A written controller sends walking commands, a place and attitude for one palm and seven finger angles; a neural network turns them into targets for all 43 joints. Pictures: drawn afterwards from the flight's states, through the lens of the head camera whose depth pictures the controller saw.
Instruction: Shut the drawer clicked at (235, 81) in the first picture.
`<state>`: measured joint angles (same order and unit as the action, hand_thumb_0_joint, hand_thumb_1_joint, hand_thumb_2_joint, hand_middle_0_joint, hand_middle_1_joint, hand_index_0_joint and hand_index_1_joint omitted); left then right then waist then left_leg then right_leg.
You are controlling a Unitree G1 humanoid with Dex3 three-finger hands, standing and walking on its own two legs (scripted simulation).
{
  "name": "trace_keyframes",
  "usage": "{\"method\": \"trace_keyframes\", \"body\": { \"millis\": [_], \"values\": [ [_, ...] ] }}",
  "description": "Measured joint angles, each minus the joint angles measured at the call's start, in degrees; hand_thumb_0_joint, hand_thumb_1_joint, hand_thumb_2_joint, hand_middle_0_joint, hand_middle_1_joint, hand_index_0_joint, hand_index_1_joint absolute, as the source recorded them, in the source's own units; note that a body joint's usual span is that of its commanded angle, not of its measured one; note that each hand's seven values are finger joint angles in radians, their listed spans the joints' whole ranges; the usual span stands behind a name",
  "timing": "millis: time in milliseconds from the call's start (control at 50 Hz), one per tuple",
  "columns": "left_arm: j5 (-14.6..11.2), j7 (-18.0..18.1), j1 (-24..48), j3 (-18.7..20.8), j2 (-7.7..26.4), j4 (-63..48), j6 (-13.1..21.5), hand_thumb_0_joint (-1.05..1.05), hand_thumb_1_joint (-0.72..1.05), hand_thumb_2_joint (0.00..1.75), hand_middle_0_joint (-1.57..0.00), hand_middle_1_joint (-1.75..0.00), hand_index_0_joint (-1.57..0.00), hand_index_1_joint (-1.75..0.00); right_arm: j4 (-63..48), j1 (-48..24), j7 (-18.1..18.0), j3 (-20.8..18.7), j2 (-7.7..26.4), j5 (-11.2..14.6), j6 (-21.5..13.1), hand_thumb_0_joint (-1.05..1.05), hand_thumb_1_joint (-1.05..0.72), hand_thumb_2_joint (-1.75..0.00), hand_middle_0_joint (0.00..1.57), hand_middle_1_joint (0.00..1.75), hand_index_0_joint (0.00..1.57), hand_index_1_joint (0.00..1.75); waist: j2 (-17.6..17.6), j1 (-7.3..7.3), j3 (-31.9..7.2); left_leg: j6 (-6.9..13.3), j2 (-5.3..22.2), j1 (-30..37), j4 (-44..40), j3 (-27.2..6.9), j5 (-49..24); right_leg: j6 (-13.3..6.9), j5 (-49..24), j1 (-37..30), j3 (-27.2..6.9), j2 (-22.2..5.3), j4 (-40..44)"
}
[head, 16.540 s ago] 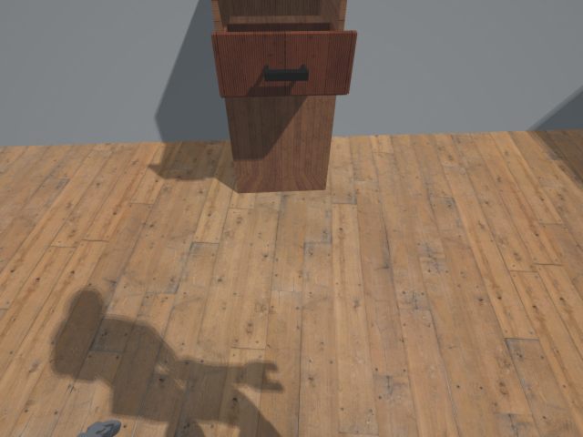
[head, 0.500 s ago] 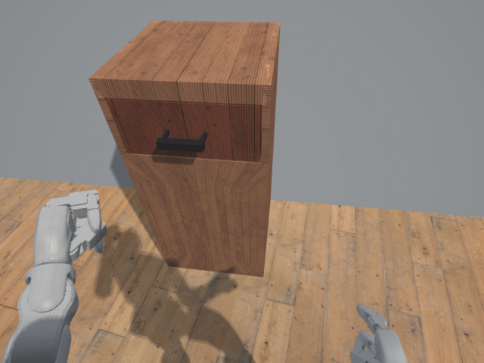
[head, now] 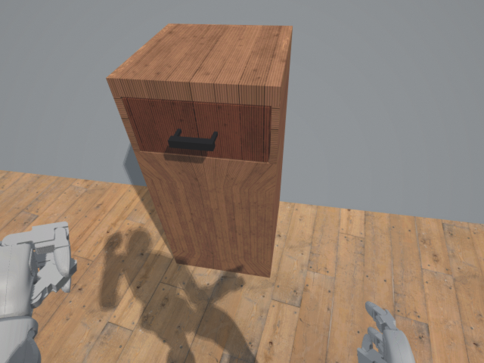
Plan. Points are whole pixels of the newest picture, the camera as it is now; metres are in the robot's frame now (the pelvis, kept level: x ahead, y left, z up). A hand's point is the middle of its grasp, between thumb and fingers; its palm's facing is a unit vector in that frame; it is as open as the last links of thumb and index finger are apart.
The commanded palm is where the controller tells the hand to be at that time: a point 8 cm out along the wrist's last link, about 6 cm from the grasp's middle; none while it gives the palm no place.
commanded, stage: step back with the hand held close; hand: left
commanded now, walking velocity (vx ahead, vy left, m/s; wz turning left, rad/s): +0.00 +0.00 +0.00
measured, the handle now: (194, 138) +0.65 +0.23 +0.01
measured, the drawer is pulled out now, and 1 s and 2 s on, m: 0.00 0.00 0.00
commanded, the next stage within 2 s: stop stepping back and stand still in 1.36 s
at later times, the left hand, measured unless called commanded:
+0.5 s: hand (56, 272) +0.17 +0.26 +0.15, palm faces +0.30 -0.80 -0.52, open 3.2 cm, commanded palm +0.11 +0.30 +0.17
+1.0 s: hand (0, 337) +0.09 +0.27 +0.17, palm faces +0.40 -0.77 -0.49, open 3.2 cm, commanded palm +0.01 +0.31 +0.17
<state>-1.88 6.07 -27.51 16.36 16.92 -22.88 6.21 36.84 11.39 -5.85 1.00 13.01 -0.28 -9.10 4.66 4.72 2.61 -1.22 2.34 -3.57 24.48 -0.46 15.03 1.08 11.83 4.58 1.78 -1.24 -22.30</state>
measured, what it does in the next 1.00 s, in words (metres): walks backwards: right foot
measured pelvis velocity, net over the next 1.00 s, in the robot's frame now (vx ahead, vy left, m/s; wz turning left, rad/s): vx -0.10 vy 0.02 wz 0.06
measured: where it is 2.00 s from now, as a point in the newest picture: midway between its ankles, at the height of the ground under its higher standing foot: outside the picture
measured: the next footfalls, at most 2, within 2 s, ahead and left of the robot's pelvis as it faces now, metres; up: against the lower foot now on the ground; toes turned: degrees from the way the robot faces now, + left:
right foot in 1.00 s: -0.06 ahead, -0.11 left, +0.00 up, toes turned +7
right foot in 1.54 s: -0.31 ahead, -0.10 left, +0.00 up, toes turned -2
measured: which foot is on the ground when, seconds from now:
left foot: down 0.00-1.00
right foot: down 0.00-0.90, up 0.92-0.98, down 1.00-1.00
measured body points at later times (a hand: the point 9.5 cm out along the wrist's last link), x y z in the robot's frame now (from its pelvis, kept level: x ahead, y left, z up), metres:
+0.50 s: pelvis -0.02 +0.03 +0.00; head +0.01 +0.02 +0.45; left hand +0.15 +0.30 +0.18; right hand +0.16 -0.22 -0.08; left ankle -0.01 +0.13 -0.74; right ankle +0.01 -0.13 -0.74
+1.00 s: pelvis -0.10 +0.02 -0.01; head -0.10 +0.03 +0.44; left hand +0.06 +0.30 +0.19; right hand +0.05 -0.22 -0.09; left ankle -0.01 +0.14 -0.74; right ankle -0.08 -0.11 -0.73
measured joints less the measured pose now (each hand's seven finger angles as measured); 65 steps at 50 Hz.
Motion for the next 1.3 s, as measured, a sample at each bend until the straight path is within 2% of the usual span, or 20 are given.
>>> {"method": "trace_keyframes", "body": {
  "millis": [100, 200, 300, 360, 460, 580, 820, 900, 940, 980, 1000, 1020, 1040, 1080, 1140, 1180, 1200, 1220, 1260, 1300],
  "values": [
    [0.27, 0.14, -0.38, -0.63, 0.14, -0.94, -0.40, 0.01, 0.89, 0.90, -1.41, -1.59, -1.40, -1.60, 0.28, 0.44, 0.14, 0.35, -0.64, -0.46, -0.83, 0.02, -0.90, -0.90, 0.20, 0.30, 0.20, 0.30, -0.57, -0.49, -0.27, 0.02, -0.07, 0.48, -0.54, 0.49, 0.06, 0.07, 0.12, -0.09, -0.46, -0.06, 0.10],
    [0.44, -0.26, -2.38, 2.51, 1.44, -3.25, 2.88, 0.01, 0.88, 0.89, -1.41, -1.59, -1.40, -1.60, -1.55, -0.25, 1.15, 0.40, -0.48, -0.71, 2.64, 0.02, -0.90, -0.90, 0.20, 0.30, 0.20, 0.30, -0.83, -2.82, -1.47, 0.33, -0.02, -2.94, 0.44, 0.32, 0.24, 0.46, -0.72, 2.32, -0.33, -0.01, 1.13],
    [0.23, -0.46, -4.14, 3.42, 2.67, -3.78, 4.33, 0.01, 0.89, 0.89, -1.41, -1.59, -1.40, -1.60, -3.05, -1.75, 1.46, -1.08, 0.27, -0.58, 6.01, 0.02, -0.90, -0.90, 0.20, 0.30, 0.20, 0.30, -1.41, -4.20, -0.34, 1.11, -1.09, -6.16, -0.17, 0.89, -1.13, 1.25, -2.12, 5.76, -0.93, -1.04, 1.51],
    [0.03, -0.62, -6.14, 3.35, 3.55, -4.86, 4.18, 0.01, 0.89, 0.89, -1.41, -1.59, -1.40, -1.60, -3.85, -2.02, 1.49, -1.88, 0.35, -0.22, 7.63, 0.02, -0.90, -0.90, 0.20, 0.30, 0.20, 0.30, -2.16, -4.55, 0.11, 1.52, -1.81, -7.63, -0.31, 1.26, -1.82, 1.74, -2.49, 7.62, -1.35, -1.75, 0.94],
    [-0.02, -0.33, -8.69, 3.92, 5.37, -7.78, 4.10, 0.01, 0.88, 0.89, -1.41, -1.59, -1.40, -1.60, -5.05, -1.73, 1.13, -2.31, -0.19, 0.20, 8.99, 0.02, -0.91, -0.90, 0.20, 0.30, 0.20, 0.30, -3.55, -4.34, 0.14, 1.99, -2.59, -9.44, 0.61, 1.48, -2.32, 2.18, -2.63, 9.77, -1.67, -2.53, -0.73],
    [0.43, 0.41, -7.96, 5.09, 5.94, -9.21, 5.13, 0.01, 0.88, 0.89, -1.41, -1.59, -1.40, -1.60, -6.07, -1.95, 0.80, -1.64, -1.14, 0.33, 8.60, 0.02, -0.91, -0.90, 0.20, 0.30, 0.20, 0.30, -4.39, -3.69, -0.22, 2.16, -2.93, -11.28, 2.75, 1.27, -2.78, 2.18, -2.75, 11.71, -1.61, -2.88, -3.38],
    [1.37, 1.75, -6.62, 3.31, 2.82, -9.27, 7.55, 0.01, 0.88, 0.89, -1.41, -1.59, -1.40, -1.60, -5.11, -1.12, 0.88, -1.26, -0.38, 0.15, 6.28, 0.02, -0.90, -0.90, 0.20, 0.30, 0.20, 0.30, -3.25, -3.28, -1.28, 2.11, -1.46, -18.29, 10.19, -0.48, -0.33, 1.07, -5.48, 15.92, -0.53, -1.00, -4.94],
    [1.46, 2.47, -6.28, 3.35, 3.48, -9.90, 8.28, 0.01, 0.88, 0.89, -1.41, -1.59, -1.41, -1.60, -3.89, 0.16, 0.04, -1.56, 0.16, -0.05, 5.79, 0.02, -0.90, -0.90, 0.20, 0.30, 0.20, 0.30, -3.43, -4.12, -1.08, 2.02, -1.20, -18.84, 9.45, -0.54, -4.40, 1.12, -2.06, 17.13, -0.77, -0.57, -6.50],
    [2.03, 2.64, -5.71, 4.26, 4.48, -9.22, 8.64, 0.01, 0.88, 0.89, -1.41, -1.59, -1.41, -1.60, -3.87, 1.21, -0.29, -1.73, -0.21, 0.16, 5.39, 0.02, -0.90, -0.90, 0.20, 0.30, 0.20, 0.30, -3.33, -5.29, -1.04, 2.29, -1.22, -19.05, 8.75, -1.21, -5.10, 1.13, 1.56, 17.78, -1.89, 0.81, -10.57],
    [2.59, 2.45, -5.03, 5.22, 5.79, -8.34, 8.89, 0.01, 0.88, 0.89, -1.41, -1.59, -1.41, -1.60, -4.06, 2.94, -0.28, -1.89, -0.88, 0.33, 4.97, 0.02, -0.90, -0.90, 0.20, 0.30, 0.20, 0.30, -3.09, -6.62, -1.79, 2.76, -1.01, -19.89, 8.07, -2.14, -5.87, 0.99, 1.10, 16.54, -2.16, 2.77, -15.35],
    [2.74, 2.33, -4.97, 5.86, 6.58, -8.27, 9.07, 0.01, 0.88, 0.89, -1.41, -1.59, -1.41, -1.60, -4.12, 3.84, -0.16, -1.85, -1.26, 0.38, 4.72, 0.02, -0.90, -0.90, 0.20, 0.30, 0.20, 0.30, -3.32, -7.21, -2.51, 3.01, -0.89, -20.74, 7.95, -2.14, -6.27, 0.86, -0.15, 15.01, -2.22, 3.55, -16.03],
    [2.81, 2.22, -5.12, 6.65, 7.22, -8.45, 9.44, 0.01, 0.88, 0.89, -1.41, -1.59, -1.41, -1.60, -4.16, 4.45, 0.05, -1.76, -1.54, 0.44, 4.45, 0.02, -0.90, -0.90, 0.20, 0.30, 0.20, 0.30, -3.81, -7.38, -3.28, 3.06, -0.80, -21.97, 8.23, -1.65, -6.15, 0.59, 3.00, 13.64, -2.48, 3.74, -14.69],
    [2.75, 2.17, -5.51, 7.66, 7.76, -8.93, 9.92, 0.01, 0.88, 0.89, -1.41, -1.59, -1.41, -1.60, -4.22, 4.56, 0.33, -1.65, -1.77, 0.41, 4.18, 0.02, -0.90, -0.90, 0.20, 0.30, 0.20, 0.30, -4.72, -7.19, -3.77, 2.79, -1.01, -23.42, 8.93, -0.82, -5.32, 0.14, 5.94, 12.80, -3.45, 3.41, -12.00],
    [2.26, 1.95, -5.84, 8.21, 6.74, -9.28, 10.99, 0.01, 0.88, 0.89, -1.41, -1.59, -1.41, -1.60, -3.49, 2.83, 0.97, -1.88, -1.18, 0.08, 3.82, 0.02, -0.90, -0.90, 0.20, 0.30, 0.20, 0.30, -4.03, -6.46, -2.52, 2.41, -0.50, -25.52, 10.46, -0.74, -3.90, -1.27, 6.50, 13.80, -3.97, 4.12, -11.01],
    [1.23, 1.43, -7.36, 6.62, 5.68, -10.15, 11.11, 0.01, 0.88, 0.89, -1.41, -1.59, -1.41, -1.60, -1.85, 0.08, 1.75, -2.52, -0.31, -0.04, 4.32, 0.02, -0.90, -0.90, 0.20, 0.30, 0.20, 0.30, -3.13, -5.61, -0.24, 1.55, -0.95, -25.54, 11.30, -0.95, -4.82, -0.46, 3.01, 14.44, -4.28, 4.25, -10.29],
    [1.03, 0.93, -8.62, 5.45, 5.89, -11.12, 10.70, 0.01, 0.88, 0.89, -1.41, -1.59, -1.41, -1.60, -1.17, -0.56, 1.66, -2.87, -0.26, 0.22, 4.80, 0.02, -0.90, -0.90, 0.20, 0.30, 0.20, 0.30, -3.38, -5.01, -0.48, 1.44, -1.77, -23.46, 12.11, -0.05, -4.30, 0.03, 2.02, 14.43, -4.73, 3.89, -9.45],
    [0.93, 0.78, -9.26, 5.16, 6.10, -11.64, 10.57, 0.01, 0.88, 0.89, -1.41, -1.59, -1.41, -1.60, -1.11, -0.65, 1.49, -2.97, -0.30, 0.28, 5.00, 0.02, -0.90, -0.90, 0.20, 0.30, 0.20, 0.30, -3.45, -4.85, -1.10, 1.71, -2.04, -21.72, 10.88, 0.32, -4.11, 0.28, 1.64, 14.62, -4.84, 3.84, -9.05],
    [0.82, 0.69, -9.37, 5.17, 6.49, -11.94, 10.49, 0.01, 0.88, 0.89, -1.41, -1.59, -1.41, -1.60, -1.00, -1.00, 1.23, -3.08, -0.66, 0.31, 5.14, 0.02, -0.90, -0.90, 0.20, 0.30, 0.20, 0.30, -4.05, -4.90, -1.44, 3.14, -2.61, -20.94, 8.90, 0.46, -3.28, 0.58, 1.26, 14.99, -4.94, 3.40, -8.82],
    [0.79, 0.70, -8.33, 5.73, 7.35, -11.95, 10.43, 0.01, 0.88, 0.89, -1.41, -1.59, -1.41, -1.60, -1.48, -2.08, 0.89, -2.84, -1.48, 0.28, 5.13, 0.02, -0.91, -0.90, 0.20, 0.30, 0.20, 0.30, -5.74, -4.32, -0.79, 4.27, -3.43, -20.46, 6.34, 1.32, -6.50, 0.84, 0.25, 15.64, -5.55, 2.54, -9.01],
    [0.80, 0.63, -7.00, 6.42, 7.93, -11.16, 10.51, 0.01, 0.88, 0.89, -1.41, -1.59, -1.41, -1.60, -2.31, -3.07, 0.93, -2.43, -2.13, -0.47, 4.14, 0.02, -0.91, -0.90, 0.20, 0.30, 0.20, 0.30, -5.88, -3.92, -0.37, 4.49, -3.11, -20.42, 4.39, 1.62, -9.24, 0.40, 6.73, 17.74, -5.76, 3.77, -17.05]
  ]
}}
